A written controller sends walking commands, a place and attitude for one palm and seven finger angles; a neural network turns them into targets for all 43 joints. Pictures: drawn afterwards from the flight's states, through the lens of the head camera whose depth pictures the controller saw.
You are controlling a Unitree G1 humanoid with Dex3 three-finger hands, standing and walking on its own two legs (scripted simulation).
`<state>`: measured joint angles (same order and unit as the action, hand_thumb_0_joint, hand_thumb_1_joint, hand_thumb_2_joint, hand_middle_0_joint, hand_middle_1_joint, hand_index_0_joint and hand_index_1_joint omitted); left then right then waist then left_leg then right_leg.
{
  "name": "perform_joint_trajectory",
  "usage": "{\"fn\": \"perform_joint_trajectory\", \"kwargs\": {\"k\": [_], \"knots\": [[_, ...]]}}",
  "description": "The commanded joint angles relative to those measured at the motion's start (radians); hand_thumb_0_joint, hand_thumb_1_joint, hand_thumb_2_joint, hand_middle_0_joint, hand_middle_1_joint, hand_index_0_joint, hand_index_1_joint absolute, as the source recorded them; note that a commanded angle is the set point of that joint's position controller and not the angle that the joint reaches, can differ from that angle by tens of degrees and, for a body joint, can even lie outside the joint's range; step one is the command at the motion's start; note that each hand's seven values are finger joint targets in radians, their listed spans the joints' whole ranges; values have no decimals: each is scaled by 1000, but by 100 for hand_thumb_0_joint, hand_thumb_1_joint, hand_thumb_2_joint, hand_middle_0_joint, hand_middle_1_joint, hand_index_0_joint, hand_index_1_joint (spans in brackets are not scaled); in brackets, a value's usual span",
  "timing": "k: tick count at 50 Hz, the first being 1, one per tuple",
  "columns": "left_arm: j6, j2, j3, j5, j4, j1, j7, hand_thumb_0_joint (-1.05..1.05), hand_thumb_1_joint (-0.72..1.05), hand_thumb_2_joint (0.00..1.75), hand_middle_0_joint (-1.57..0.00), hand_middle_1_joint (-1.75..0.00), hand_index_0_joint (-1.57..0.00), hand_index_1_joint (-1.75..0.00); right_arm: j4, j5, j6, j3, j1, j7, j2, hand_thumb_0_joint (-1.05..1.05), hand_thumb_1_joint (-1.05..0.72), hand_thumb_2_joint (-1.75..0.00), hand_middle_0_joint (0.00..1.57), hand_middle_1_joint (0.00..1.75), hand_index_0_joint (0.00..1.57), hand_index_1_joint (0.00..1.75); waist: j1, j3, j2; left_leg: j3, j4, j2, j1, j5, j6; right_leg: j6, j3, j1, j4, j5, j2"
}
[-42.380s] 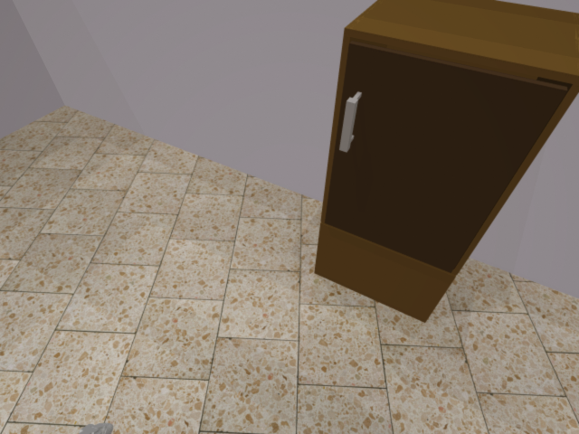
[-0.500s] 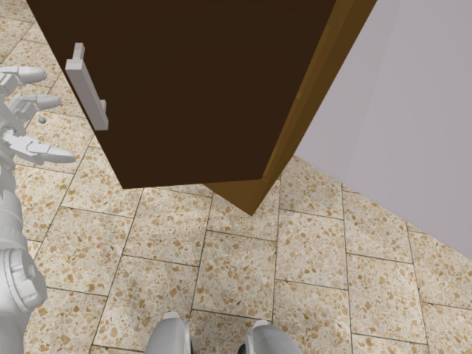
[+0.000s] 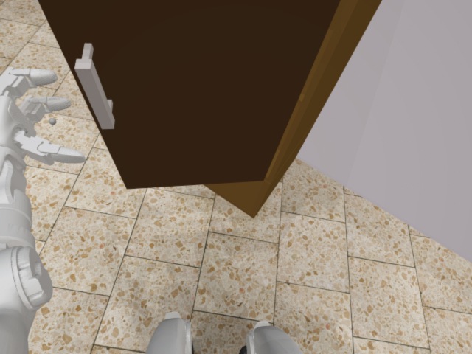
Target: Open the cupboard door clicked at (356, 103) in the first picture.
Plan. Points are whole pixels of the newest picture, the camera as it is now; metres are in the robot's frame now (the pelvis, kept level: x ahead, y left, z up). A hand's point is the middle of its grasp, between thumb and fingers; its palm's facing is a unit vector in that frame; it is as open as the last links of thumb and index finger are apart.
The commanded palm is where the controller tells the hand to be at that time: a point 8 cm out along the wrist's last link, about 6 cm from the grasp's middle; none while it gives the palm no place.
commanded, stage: slide the fingers in behind the handle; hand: left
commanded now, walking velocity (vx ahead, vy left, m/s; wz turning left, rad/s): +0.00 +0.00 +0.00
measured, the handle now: (98, 89) +0.54 +0.22 +0.08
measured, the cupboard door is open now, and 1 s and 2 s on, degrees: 41 41 41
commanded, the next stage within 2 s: close the thumb around the handle in 1.56 s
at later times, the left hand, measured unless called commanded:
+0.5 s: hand (81, 116) +0.48 +0.24 +0.07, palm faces +0.09 -1.00 +0.00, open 14.0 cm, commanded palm +0.46 +0.28 +0.07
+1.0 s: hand (102, 117) +0.48 +0.21 +0.07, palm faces +0.08 -1.00 +0.00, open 14.0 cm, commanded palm +0.46 +0.24 +0.07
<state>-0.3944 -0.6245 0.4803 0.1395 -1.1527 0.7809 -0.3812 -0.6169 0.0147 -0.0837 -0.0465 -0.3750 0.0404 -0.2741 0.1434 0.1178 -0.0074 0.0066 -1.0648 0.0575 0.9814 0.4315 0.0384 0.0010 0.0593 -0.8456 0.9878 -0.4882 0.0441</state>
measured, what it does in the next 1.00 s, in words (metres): stands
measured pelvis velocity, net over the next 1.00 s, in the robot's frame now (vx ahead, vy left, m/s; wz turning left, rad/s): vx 0.00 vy -0.01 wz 0.00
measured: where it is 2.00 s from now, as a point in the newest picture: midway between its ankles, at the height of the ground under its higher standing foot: outside the picture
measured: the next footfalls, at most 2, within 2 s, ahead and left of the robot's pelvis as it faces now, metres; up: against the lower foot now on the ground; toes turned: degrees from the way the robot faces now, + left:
none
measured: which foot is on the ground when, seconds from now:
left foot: down 0.00-1.00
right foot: down 0.00-1.00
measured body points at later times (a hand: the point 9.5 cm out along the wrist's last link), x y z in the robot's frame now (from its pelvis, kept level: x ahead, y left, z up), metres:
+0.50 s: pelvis +0.00 +0.00 +0.00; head +0.11 +0.03 +0.43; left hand +0.47 +0.29 +0.08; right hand +0.02 -0.27 -0.10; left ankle +0.04 +0.09 -0.67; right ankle -0.01 -0.13 -0.67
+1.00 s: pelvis +0.00 -0.01 +0.00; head +0.11 +0.02 +0.44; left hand +0.47 +0.26 +0.07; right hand +0.03 -0.28 -0.11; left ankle +0.04 +0.09 -0.67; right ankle -0.01 -0.13 -0.67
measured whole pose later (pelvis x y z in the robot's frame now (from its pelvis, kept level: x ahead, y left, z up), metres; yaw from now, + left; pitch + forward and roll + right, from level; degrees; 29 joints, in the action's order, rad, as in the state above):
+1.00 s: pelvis +0.00 -0.01 +0.00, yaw +0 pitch +20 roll -4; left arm -0.41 -0.48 0.39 0.12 -1.11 0.79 -0.23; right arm -0.63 0.01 -0.09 -0.03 -0.37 0.01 -0.26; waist 0.15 0.13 -0.01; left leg 0.01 -1.07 0.06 0.97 0.44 0.02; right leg 0.02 0.06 -0.85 1.01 -0.51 0.05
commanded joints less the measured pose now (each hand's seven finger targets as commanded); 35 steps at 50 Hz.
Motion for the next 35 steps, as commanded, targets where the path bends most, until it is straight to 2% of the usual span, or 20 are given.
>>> {"fn": "perform_joint_trajectory", "kwargs": {"k": [1, 3, 5, 8, 10, 12, 14, 15, 18, 22, 23, 25, 26, 28, 29, 30, 31, 32, 34, 35], "knots": [[-68, -259, 0, 27, 228, 419, -2, 0, -50, 30, -30, -120, -30, -120, 52, -1, 18, 81, -140, 16, -195, 0, -90, -90, 20, 30, 20, 30, 3, 398, -194, -86, 121, -10, -521, -335, -9, 27, -13, -42, -124, 236, 24], [-64, -258, 5, 29, 218, 407, 2, 0, -50, 30, -30, -120, -30, -120, 48, -3, 19, 83, -139, 15, -197, 0, -90, -90, 20, 30, 20, 30, 3, 412, -174, -89, 118, -8, -519, -324, -9, 23, -13, -46, -125, 229, 24], [-55, -245, -6, 29, 193, 407, 8, 0, -50, 30, -30, -120, -30, -120, 47, 0, 18, 80, -137, 15, -195, 0, -90, -90, 20, 30, 20, 30, 9, 378, -153, -83, 122, -11, -482, -291, -5, 20, -15, -41, -131, 215, 22], [-56, -253, -6, 19, 208, 443, 23, 0, -50, 30, -30, -120, -30, -120, 43, -2, 20, 80, -143, 17, -196, 0, -90, -90, 20, 30, 20, 30, 11, 389, -180, -91, 122, -7, -500, -300, -9, 23, -12, -61, -121, 214, 21], [-67, -225, -22, 16, 258, 449, 36, 0, -50, 30, -30, -120, -30, -120, 44, -7, 22, 84, -145, 11, -192, 0, -90, -90, 20, 30, 20, 30, 1, 439, -216, -97, 122, -7, -551, -335, -14, 27, -9, -61, -116, 223, 22], [-73, -213, -18, 17, 258, 431, 48, 0, -50, 30, -30, -120, -30, -120, 44, -8, 20, 86, -149, 6, -190, 0, -90, -90, 20, 30, 20, 30, 2, 459, -199, -101, 114, -4, -569, -368, -15, 25, -8, -66, -111, 241, 24], [-62, -244, 12, 15, 232, 402, 60, 0, -50, 30, -30, -120, -30, -120, 44, -8, 17, 85, -152, 6, -192, 0, -90, -90, 20, 30, 20, 30, -8, 437, -164, -89, 115, -8, -515, -361, -12, 22, -12, -18, -113, 261, 24], [-55, -220, -5, 16, 230, 393, 64, 0, -50, 30, -30, -120, -30, -120, 51, -6, 16, 83, -146, 3, -187, 0, -90, -90, 20, 30, 20, 30, -8, 427, -163, -81, 117, -12, -500, -352, -8, 21, -14, -8, -117, 266, 24], [-50, -226, -4, 2, 216, 409, 80, 0, -50, 30, -30, -120, -30, -120, 52, -5, 11, 82, -149, 3, -186, 0, -90, -90, 20, 30, 20, 30, 2, 391, -144, -77, 118, -11, -479, -332, -6, 19, -15, -15, -120, 260, 24], [-77, -209, -5, 6, 275, 419, 94, 0, -50, 30, -30, -120, -30, -120, 53, -8, 14, 87, -151, 0, -182, 0, -90, -90, 20, 30, 20, 30, -6, 457, -175, -76, 110, -10, -529, -380, -11, 21, -18, -5, -111, 292, 26], [-78, -217, 5, 6, 261, 406, 97, 0, -50, 30, -30, -120, -30, -120, 51, -9, 14, 87, -150, -1, -182, 0, -90, -90, 20, 30, 20, 30, -8, 447, -165, -77, 111, -10, -516, -377, -12, 21, -17, 3, -109, 292, 26], [-73, -172, -26, 7, 240, 394, 96, 0, -50, 30, -30, -120, -30, -120, 50, -7, 12, 86, -148, -5, -177, 0, -90, -90, 20, 30, 20, 30, -1, 416, -151, -72, 114, -12, -504, -364, -10, 19, -16, 1, -117, 290, 27], [-72, -173, -24, 8, 234, 391, 98, 0, -50, 30, -30, -120, -30, -120, 50, -7, 11, 86, -150, -5, -178, 0, -90, -90, 20, 30, 20, 30, 1, 402, -145, -72, 112, -13, -493, -360, -8, 21, -18, 2, -117, 291, 27], [-65, -177, -19, 5, 239, 382, 103, 0, -50, 30, -30, -120, -30, -120, 53, -6, 9, 88, -149, -5, -178, 0, -90, -90, 20, 30, 20, 30, -6, 426, -141, -66, 111, -15, -485, -361, -6, 17, -23, 22, -115, 307, 25], [-63, -158, -36, 8, 245, 391, 103, 0, -50, 30, -30, -120, -30, -120, 52, -4, 9, 87, -145, -6, -176, 0, -90, -90, 20, 30, 20, 30, 2, 422, -141, -62, 111, -16, -483, -358, -5, 16, -24, 23, -119, 312, 24], [-63, -177, -18, 8, 240, 378, 104, 0, -50, 30, -30, -120, -30, -120, 54, -5, 8, 87, -147, -6, -177, 0, -90, -90, 20, 30, 20, 30, -8, 416, -131, -61, 110, -17, -467, -352, -5, 17, -25, 35, -118, 311, 24], [-65, -164, -26, 10, 241, 389, 107, 0, -50, 30, -30, -120, -30, -120, 52, -6, 8, 86, -151, -6, -175, 0, -90, -90, 20, 30, 20, 30, 2, 411, -116, -61, 107, -18, -466, -363, -2, 17, -25, 39, -115, 326, 26], [-65, -155, -37, 7, 242, 400, 106, 0, -50, 30, -30, -120, -30, -120, 52, -4, 8, 87, -145, -6, -174, 0, -90, -90, 20, 30, 20, 30, 6, 408, -121, -60, 107, -17, -465, -355, -3, 15, -26, 25, -116, 320, 24], [-72, -180, -24, 4, 254, 423, 113, 0, -50, 30, -30, -120, -30, -120, 50, -5, 9, 86, -142, -5, -176, 0, -90, -90, 20, 30, 20, 30, 3, 409, -133, -60, 106, -18, -451, -329, -3, 15, -32, 31, -116, 304, 22], [-77, -154, -43, 3, 265, 431, 115, 0, -50, 30, -30, -120, -30, -120, 50, -4, 11, 86, -138, -6, -171, 0, -90, -90, 20, 30, 20, 30, 6, 413, -155, -59, 106, -19, -467, -328, -4, 16, -31, 21, -117, 296, 22]]}}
